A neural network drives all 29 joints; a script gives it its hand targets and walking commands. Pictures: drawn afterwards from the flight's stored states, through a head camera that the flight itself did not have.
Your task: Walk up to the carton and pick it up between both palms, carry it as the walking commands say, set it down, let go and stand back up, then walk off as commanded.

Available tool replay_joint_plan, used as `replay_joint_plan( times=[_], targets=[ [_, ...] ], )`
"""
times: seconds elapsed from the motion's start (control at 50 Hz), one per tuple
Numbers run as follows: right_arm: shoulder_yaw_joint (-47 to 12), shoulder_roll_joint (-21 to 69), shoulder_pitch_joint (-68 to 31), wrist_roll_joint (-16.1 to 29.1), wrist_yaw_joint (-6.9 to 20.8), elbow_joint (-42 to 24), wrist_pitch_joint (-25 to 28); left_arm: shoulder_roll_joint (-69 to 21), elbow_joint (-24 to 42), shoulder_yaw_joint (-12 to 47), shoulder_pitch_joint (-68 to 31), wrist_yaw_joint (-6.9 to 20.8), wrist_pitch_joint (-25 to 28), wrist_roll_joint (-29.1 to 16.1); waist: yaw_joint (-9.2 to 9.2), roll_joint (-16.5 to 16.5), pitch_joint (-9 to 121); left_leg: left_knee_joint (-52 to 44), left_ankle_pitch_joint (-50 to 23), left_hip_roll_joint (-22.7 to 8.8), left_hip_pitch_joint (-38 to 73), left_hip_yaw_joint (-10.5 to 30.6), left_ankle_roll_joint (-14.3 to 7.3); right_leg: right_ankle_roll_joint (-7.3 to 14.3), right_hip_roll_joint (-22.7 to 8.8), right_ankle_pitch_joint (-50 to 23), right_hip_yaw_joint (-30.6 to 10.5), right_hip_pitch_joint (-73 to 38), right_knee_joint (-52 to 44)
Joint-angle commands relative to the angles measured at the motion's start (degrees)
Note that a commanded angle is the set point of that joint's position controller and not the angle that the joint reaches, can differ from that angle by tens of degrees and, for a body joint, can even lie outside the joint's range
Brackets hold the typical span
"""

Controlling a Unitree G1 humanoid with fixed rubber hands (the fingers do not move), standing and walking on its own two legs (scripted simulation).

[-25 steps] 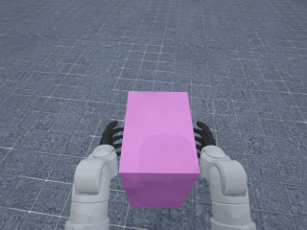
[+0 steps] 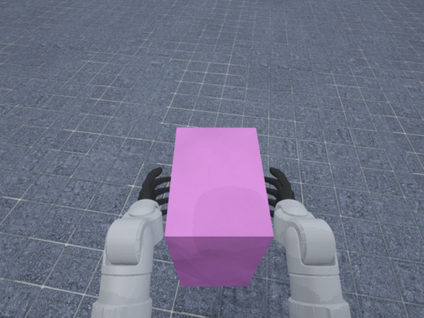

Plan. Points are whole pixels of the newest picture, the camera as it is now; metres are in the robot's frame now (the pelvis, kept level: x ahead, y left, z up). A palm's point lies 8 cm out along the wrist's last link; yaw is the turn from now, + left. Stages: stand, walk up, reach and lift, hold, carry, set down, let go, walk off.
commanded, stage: carry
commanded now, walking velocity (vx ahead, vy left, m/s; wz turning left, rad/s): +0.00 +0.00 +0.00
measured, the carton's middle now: (215, 214) +0.32 +0.00 +0.01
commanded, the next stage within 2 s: none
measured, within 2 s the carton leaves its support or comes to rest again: neither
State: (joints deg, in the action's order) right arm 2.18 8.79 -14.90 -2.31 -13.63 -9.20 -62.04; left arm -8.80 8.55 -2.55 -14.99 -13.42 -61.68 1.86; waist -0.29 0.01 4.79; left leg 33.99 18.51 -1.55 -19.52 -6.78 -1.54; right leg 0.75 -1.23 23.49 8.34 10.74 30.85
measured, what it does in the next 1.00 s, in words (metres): shifts its weight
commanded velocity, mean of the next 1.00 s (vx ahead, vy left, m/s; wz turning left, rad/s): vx -0.12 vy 0.00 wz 0.00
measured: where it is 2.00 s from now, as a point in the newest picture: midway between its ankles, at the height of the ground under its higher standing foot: outside the picture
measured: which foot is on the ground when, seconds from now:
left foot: down 0.00-1.00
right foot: down 0.00-1.00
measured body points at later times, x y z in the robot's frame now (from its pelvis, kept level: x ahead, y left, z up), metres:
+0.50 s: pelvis -0.05 +0.01 +0.01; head -0.08 +0.01 +0.46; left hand +0.26 +0.13 +0.08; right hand +0.26 -0.11 +0.08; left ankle -0.01 +0.10 -0.73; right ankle -0.09 -0.09 -0.73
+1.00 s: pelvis -0.12 +0.01 -0.01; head -0.12 +0.01 +0.44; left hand +0.18 +0.13 +0.07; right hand +0.18 -0.11 +0.08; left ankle -0.01 +0.10 -0.73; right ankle -0.09 -0.09 -0.73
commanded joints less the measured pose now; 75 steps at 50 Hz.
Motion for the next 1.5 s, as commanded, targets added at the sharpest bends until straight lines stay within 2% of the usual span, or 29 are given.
replay_joint_plan(
  times=[0.0, 0.12, 0.28, 0.4, 0.52, 0.56, 0.62, 0.66, 0.7, 0.76, 0.84, 0.94, 1.06, 1.12, 1.22, 1.28, 1.34, 1.38, 1.4, 1.42, 1.44, 1.46, 1.48],
  targets=[
    [-22.3, 53.6, -17.7, 11.1, 7.3, -6.4, 2.3, -53.8, 7.1, 23.3, -18.0, 7.8, 2.0, -11.9, 0.19, 0.3, 21.1, 0.2, -38.3, -7.1, 11.1, 5.6, -0.7, -0.6, -6.7, -38.6, -4.2, -6.6, 0.5],
    [-23.1, 55.2, -20.1, 12.2, 7.4, -8.2, 1.9, -55.5, 8.9, 24.2, -20.3, 7.7, 1.8, -12.5, 0.28, -0.1, 18.8, -3.1, -26.4, -7.0, 9.5, 6.6, -0.7, -0.2, -7.5, -29.5, -4.9, -4.7, -2.3],
    [-20.2, 54.2, -20.9, 9.9, 8.0, -1.3, 2.1, -54.7, 2.5, 21.9, -21.6, 8.2, 2.1, -10.3, 0.25, 0.6, 15.4, -7.9, -19.0, -7.0, 7.6, 7.9, -0.6, -0.2, -7.3, -16.8, -5.7, -1.8, -5.4],
    [-19.4, 55.7, -23.0, 8.7, 9.3, 2.9, 3.9, -56.0, -1.8, 21.6, -24.3, 9.6, 4.1, -9.6, 0.33, 0.7, 14.8, -10.0, -15.4, -6.7, 7.2, 8.2, -0.5, 0.2, -7.1, -12.9, -5.7, -1.0, -6.5],
    [-20.0, 56.6, -24.2, 8.9, 10.2, 3.7, 5.4, -56.7, -2.8, 22.0, -25.3, 10.5, 5.7, -9.8, 0.41, 0.5, 15.6, -10.3, -15.8, -6.6, 7.6, 8.1, -0.8, 0.6, -7.1, -13.4, -5.5, -1.2, -6.5],
    [-23.2, 58.9, -25.3, 11.6, 9.7, -3.2, 4.6, -59.1, 3.8, 25.0, -26.3, 10.1, 4.9, -12.5, 0.31, 0.4, 16.3, -8.5, -22.3, -7.3, 7.5, 8.2, -0.7, 0.5, -7.7, -19.1, -5.4, -1.8, -5.0],
    [-23.9, 57.8, -22.3, 12.7, 8.1, -7.3, 1.6, -57.9, 7.4, 25.0, -22.7, 8.5, 1.8, -13.6, 0.03, -0.2, 19.6, -4.1, -31.7, -8.9, 7.3, 8.2, -0.5, 0.0, -9.4, -28.5, -5.4, -2.8, -0.6],
    [-23.7, 56.4, -19.3, 12.3, 7.6, -7.0, -0.2, -56.7, 7.3, 24.7, -19.7, 7.9, -0.1, -13.4, -0.01, -0.4, 20.5, -2.3, -33.0, -9.1, 6.8, 8.1, -0.6, 0.3, -10.0, -32.2, -5.7, -2.3, 1.3],
    [-23.4, 56.1, -18.5, 11.9, 7.7, -6.2, -1.3, -56.5, 6.8, 24.7, -19.0, 8.0, -1.1, -13.1, -0.04, -0.5, 19.9, -1.7, -30.8, -9.0, 5.4, 8.0, -0.5, 0.8, -10.3, -32.5, -6.2, -1.2, 1.8],
    [-23.4, 57.1, -19.8, 12.5, 7.8, -6.9, -1.9, -57.6, 7.9, 25.0, -20.6, 8.1, -1.8, -13.7, -0.09, -0.7, 18.1, -2.2, -24.1, -8.7, 2.4, 8.2, -0.2, 1.8, -10.9, -27.1, -7.5, 1.0, 0.6],
    [-23.3, 58.5, -21.1, 13.4, 7.9, -8.0, -2.3, -58.9, 9.1, 25.3, -22.1, 8.0, -2.1, -14.2, -0.06, -0.9, 17.4, -3.4, -17.9, -8.5, 0.4, 8.8, 0.2, 2.7, -12.0, -15.8, -9.9, 4.3, -2.3],
    [-23.1, 59.1, -21.1, 13.9, 7.8, -8.4, -2.5, -60.0, 9.8, 25.5, -22.2, 7.6, -2.2, -14.5, -0.08, 1.5, 17.5, -8.6, -12.1, -10.4, -0.6, 12.1, 0.0, 2.8, -11.3, -3.2, -10.7, 7.7, -3.5],
    [-22.9, 59.1, -20.1, 13.6, 7.6, -8.3, -2.6, -60.2, 9.6, 25.7, -21.7, 7.5, -2.3, -14.8, -0.17, 0.1, 17.3, -12.9, -0.9, -10.3, -3.7, 12.3, 0.8, 3.6, -12.5, 1.1, -12.7, 8.6, -5.7],
    [-22.8, 58.8, -19.8, 13.4, 7.6, -8.3, -2.6, -60.2, 9.6, 25.8, -21.4, 7.4, -2.3, -14.7, -0.14, -0.3, 17.1, -13.0, 0.7, -9.7, -4.4, 11.4, 1.4, 3.9, -13.2, 1.5, -13.4, 9.1, -6.8],
    [-23.0, 58.6, -19.6, 13.5, 7.6, -8.4, -2.6, -60.0, 9.7, 26.0, -21.0, 7.3, -2.2, -14.5, 0.02, 0.0, 17.7, -14.2, 2.0, -9.8, -3.6, 11.5, 1.8, 3.5, -12.6, 1.7, -11.9, 10.4, -6.0],
    [-23.2, 58.5, -19.7, 13.6, 7.7, -8.7, -2.6, -60.0, 9.8, 26.2, -20.8, 7.2, -2.2, -14.3, -0.07, 2.3, 18.0, -18.9, 5.3, -10.7, -3.8, 12.7, 2.3, 3.1, -10.2, 2.7, -9.2, 10.2, -3.8],
    [-23.5, 58.4, -20.0, 13.8, 7.7, -9.5, -2.5, -60.4, 10.0, 26.5, -20.0, 7.2, -2.0, -14.6, -0.75, 5.4, 19.9, -23.4, 5.5, -11.0, -5.2, 11.2, 4.5, 2.9, -6.5, 0.3, -4.3, 5.2, 0.8],
    [-23.7, 58.2, -19.8, 13.5, 7.7, -9.9, -2.5, -60.2, 10.2, 26.7, -19.3, 7.2, -1.9, -14.9, -1.37, 4.7, 20.3, -23.2, 4.6, -9.2, -7.4, 7.5, 6.6, 3.4, -5.9, 0.4, -3.5, 1.5, -0.1],
    [-23.6, 58.0, -19.5, 13.1, 7.6, -9.8, -2.5, -60.0, 10.3, 26.8, -19.3, 7.2, -1.9, -15.1, -1.51, 1.7, 20.1, -19.6, 4.1, -7.4, -8.1, 5.1, 7.3, 4.2, -7.6, 2.1, -5.8, 1.2, -3.4],
    [-23.5, 58.0, -18.7, 12.9, 7.6, -9.5, -2.5, -59.8, 10.8, 26.9, -20.1, 7.2, -1.9, -15.4, -1.27, -6.0, 20.4, -7.6, 3.6, -4.8, -6.1, 2.6, 6.4, 5.9, -12.5, 3.3, -11.8, 5.1, -8.8],
    [-22.9, 57.7, -17.7, 12.3, 7.5, -8.9, -2.5, -59.9, 10.9, 27.0, -20.7, 7.3, -2.0, -15.6, -0.93, -12.9, 20.7, 9.9, 3.5, -1.4, -2.8, 0.1, 5.1, 8.2, -19.3, 3.3, -18.0, 11.9, -15.0],
    [-22.1, 57.3, -16.6, 11.3, 7.3, -7.2, -2.5, -59.6, 10.0, 27.1, -21.0, 7.5, -2.4, -15.2, -0.49, -14.5, 18.8, 25.2, 6.6, 1.2, -1.8, -1.4, 5.2, 10.3, -25.2, 4.3, -19.6, 19.3, -20.6],
    [-21.4, 57.1, -17.0, 10.8, 7.3, -5.5, -2.5, -59.1, 9.3, 27.1, -22.1, 7.6, -2.7, -14.5, 0.58, -13.9, 16.0, 33.6, 8.8, 1.6, 0.1, 1.3, 5.5, 9.7, -26.2, 3.6, -17.5, 25.3, -23.1]
  ],
)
